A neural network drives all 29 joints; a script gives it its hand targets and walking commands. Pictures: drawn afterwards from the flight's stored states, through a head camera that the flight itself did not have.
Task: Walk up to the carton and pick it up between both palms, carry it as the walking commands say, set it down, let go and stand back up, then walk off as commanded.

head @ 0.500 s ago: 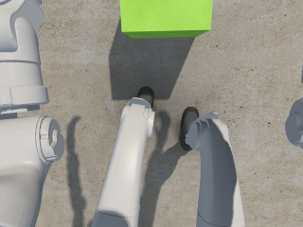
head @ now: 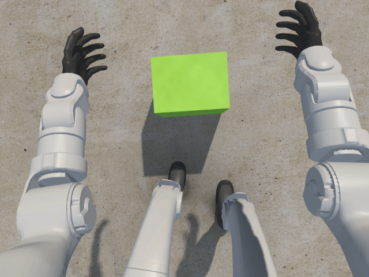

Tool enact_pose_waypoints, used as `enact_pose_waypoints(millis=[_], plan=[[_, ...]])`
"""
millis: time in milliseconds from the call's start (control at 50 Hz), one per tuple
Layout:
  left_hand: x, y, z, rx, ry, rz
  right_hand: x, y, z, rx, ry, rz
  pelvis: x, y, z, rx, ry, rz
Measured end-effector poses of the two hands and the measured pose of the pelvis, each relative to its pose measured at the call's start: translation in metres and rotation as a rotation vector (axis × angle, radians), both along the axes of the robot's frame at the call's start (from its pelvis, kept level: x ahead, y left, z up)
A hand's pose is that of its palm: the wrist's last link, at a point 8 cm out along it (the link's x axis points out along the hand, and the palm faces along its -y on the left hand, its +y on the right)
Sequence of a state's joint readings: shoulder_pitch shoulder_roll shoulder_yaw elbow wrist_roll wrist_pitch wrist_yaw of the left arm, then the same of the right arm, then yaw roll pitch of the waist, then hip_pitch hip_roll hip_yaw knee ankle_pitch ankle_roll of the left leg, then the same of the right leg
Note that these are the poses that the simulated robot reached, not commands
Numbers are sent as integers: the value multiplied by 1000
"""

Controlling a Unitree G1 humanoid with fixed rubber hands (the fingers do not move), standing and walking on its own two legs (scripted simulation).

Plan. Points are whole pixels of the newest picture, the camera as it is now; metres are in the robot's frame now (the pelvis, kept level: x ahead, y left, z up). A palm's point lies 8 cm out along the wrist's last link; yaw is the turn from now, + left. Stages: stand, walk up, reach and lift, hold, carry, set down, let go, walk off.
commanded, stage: let go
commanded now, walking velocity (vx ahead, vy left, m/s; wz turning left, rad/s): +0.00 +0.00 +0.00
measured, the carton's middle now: (190, 89) +0.53 +0.08 -0.56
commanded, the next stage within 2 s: stand in 1.28 s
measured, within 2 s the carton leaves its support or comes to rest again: neither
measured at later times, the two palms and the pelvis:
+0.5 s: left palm (45, 158) +0.31 +0.26 -0.01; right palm (358, 140) +0.38 -0.19 -0.04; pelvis +0.07 +0.00 +0.08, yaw +1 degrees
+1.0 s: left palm (45, 229) +0.23 +0.22 +0.03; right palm out of the picture +0.25 -0.25 +0.02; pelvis +0.08 -0.02 +0.10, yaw +1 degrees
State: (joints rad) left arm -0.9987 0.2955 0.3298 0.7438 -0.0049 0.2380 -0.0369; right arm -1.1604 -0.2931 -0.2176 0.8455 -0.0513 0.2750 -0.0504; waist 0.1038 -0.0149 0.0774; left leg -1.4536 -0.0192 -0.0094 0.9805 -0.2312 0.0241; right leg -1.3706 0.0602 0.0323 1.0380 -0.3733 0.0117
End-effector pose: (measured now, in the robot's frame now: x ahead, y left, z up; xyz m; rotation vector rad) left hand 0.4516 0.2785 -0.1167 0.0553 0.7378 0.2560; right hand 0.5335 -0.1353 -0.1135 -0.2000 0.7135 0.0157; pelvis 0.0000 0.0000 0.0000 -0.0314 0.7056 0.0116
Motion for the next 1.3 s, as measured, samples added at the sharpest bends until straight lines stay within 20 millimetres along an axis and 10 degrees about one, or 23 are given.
enact_pose_waypoints(millis=[340, 740, 940, 1300], plan=[[-88, 3, 66, 44, 102, -129, -99, -30, 44, -19, 48, -47, 57, 9, 55, 4, -137, 8], [-224, -59, 138, -2, 117, -151, -246, -104, 123, -46, 91, -37, 78, -16, 98, 50, -560, 2], [-229, -63, 146, 27, 115, -186, -284, -112, 134, -36, 110, -51, 79, -21, 99, 61, -723, 6], [-222, -41, 146, 83, 138, -167, -287, -103, 139, -32, 74, -101, 89, -3, 99, 54, -772, 10]])
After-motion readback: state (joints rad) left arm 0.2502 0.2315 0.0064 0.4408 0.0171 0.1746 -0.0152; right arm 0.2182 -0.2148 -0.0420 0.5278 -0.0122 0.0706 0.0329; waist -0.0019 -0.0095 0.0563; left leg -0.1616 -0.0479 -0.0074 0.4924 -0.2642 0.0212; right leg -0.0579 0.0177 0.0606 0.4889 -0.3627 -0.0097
